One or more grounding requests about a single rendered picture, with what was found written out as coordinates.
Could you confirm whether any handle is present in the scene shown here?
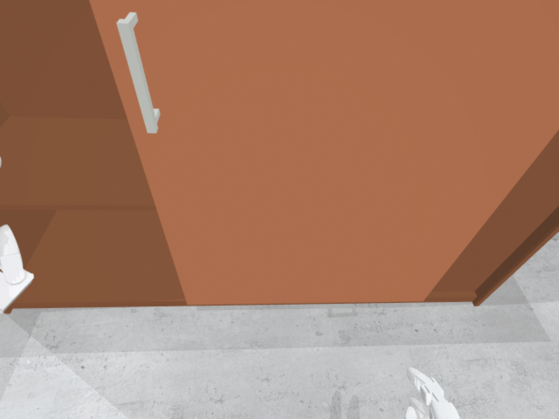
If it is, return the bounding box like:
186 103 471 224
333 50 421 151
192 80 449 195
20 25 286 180
117 12 160 134

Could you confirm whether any robot right hand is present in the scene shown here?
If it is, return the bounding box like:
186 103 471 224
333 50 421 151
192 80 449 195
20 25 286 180
405 367 460 419

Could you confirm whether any robot left hand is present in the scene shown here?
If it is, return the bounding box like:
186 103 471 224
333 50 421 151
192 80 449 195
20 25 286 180
0 157 34 313

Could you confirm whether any wardrobe door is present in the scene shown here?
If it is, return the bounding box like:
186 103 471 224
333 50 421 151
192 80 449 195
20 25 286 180
431 130 559 292
89 0 559 305

